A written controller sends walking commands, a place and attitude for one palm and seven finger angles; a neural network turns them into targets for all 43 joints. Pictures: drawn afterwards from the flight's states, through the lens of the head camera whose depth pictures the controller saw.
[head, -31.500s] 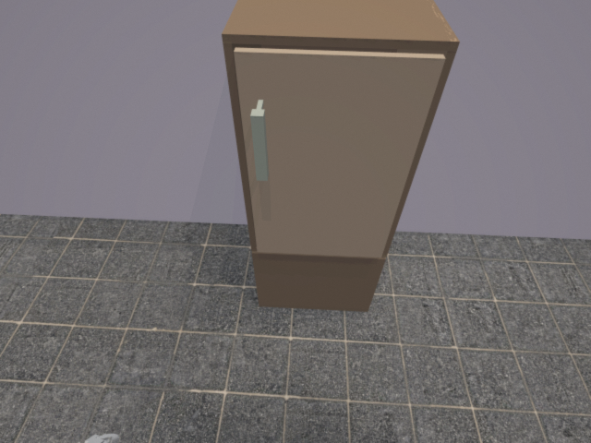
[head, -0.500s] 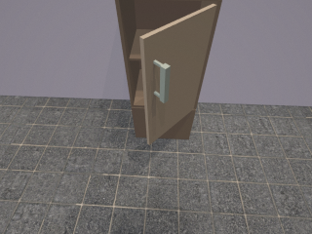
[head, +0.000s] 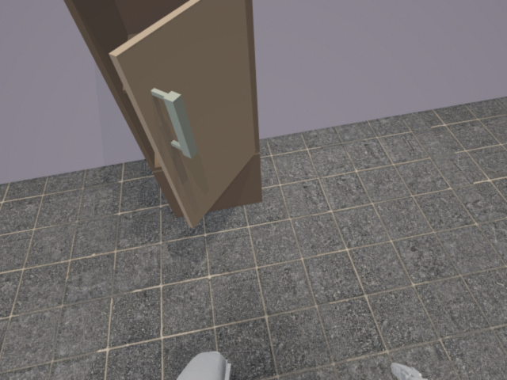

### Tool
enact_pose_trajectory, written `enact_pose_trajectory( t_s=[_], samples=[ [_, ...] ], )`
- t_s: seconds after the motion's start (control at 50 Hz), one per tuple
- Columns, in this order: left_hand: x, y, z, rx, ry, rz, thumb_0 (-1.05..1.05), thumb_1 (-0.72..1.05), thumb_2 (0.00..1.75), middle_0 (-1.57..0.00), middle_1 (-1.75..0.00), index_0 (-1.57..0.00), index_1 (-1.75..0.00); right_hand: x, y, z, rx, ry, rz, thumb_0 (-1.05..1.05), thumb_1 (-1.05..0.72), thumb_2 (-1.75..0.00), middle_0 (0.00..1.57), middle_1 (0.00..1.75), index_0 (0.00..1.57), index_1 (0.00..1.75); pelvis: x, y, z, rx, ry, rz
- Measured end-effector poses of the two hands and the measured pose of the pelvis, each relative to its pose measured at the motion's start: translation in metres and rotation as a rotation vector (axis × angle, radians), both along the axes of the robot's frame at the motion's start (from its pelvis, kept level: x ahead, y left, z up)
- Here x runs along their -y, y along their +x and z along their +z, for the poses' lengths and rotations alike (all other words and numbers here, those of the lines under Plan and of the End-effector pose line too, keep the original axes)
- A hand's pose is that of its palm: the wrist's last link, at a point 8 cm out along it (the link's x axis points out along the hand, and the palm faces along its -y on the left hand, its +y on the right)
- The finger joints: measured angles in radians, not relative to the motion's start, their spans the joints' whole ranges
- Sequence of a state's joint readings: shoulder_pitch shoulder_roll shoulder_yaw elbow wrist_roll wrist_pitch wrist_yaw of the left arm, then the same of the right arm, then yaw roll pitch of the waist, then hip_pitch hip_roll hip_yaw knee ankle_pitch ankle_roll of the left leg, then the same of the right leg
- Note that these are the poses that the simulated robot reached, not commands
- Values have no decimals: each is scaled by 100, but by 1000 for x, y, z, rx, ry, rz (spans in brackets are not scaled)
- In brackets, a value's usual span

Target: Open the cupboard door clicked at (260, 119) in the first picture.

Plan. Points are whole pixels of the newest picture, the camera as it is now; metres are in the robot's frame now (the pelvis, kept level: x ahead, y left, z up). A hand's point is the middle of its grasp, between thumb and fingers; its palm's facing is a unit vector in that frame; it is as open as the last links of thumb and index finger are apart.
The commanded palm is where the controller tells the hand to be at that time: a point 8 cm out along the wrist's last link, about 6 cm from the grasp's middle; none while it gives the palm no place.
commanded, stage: walk to a spot facing it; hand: left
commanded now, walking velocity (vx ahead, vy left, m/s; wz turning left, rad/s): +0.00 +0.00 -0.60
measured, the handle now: (174, 124) +0.57 +0.22 +0.03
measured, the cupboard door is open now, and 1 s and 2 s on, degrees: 47 47 47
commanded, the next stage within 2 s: none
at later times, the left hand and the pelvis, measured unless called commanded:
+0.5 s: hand (137, 356) +0.16 +0.25 -0.17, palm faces -0.24 -0.94 -0.23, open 7.4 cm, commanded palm none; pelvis +0.02 +0.05 +0.00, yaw -18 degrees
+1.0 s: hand (209, 307) +0.26 +0.13 -0.18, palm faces -0.59 -0.78 -0.19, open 7.4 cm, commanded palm none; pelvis +0.06 +0.03 -0.02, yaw -37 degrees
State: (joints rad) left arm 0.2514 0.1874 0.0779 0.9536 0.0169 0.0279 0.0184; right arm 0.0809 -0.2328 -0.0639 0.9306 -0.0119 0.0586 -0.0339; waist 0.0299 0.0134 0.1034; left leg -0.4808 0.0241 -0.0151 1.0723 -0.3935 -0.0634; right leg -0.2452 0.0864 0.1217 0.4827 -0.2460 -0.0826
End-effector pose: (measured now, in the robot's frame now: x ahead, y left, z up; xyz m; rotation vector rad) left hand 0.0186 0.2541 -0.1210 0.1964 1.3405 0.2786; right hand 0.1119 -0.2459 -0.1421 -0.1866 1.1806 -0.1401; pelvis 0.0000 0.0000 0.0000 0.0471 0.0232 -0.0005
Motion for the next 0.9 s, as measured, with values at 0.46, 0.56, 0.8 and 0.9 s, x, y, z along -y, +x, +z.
enact_pose_trajectory(
  t_s=[0.46,0.56,0.8,0.9],
  samples=[
    [-50,128,-21,64,-73,-305,1,91,90,-20,-30,-19,-30,-43,-68,24,-23,-89,-202,0,-90,-90,20,30,20,30,-55,21,-2,-16,-81,-273],
    [-22,176,-15,95,-79,-444,1,91,90,-19,-30,-19,-30,-40,-127,17,-107,-70,-340,0,-90,-90,20,30,20,30,-49,25,-3,-12,-84,-357],
    [62,235,-12,165,-62,-675,1,91,90,-20,-30,-20,-30,-20,-194,-3,-190,-34,-590,0,-91,-90,20,30,20,30,-25,30,-13,-7,-44,-515],
    [72,243,-21,121,-102,-725,1,90,90,-20,-30,-20,-30,-27,-170,6,-92,-46,-638,0,-91,-90,20,30,20,30,-30,42,-11,-14,-37,-581]
  ],
)
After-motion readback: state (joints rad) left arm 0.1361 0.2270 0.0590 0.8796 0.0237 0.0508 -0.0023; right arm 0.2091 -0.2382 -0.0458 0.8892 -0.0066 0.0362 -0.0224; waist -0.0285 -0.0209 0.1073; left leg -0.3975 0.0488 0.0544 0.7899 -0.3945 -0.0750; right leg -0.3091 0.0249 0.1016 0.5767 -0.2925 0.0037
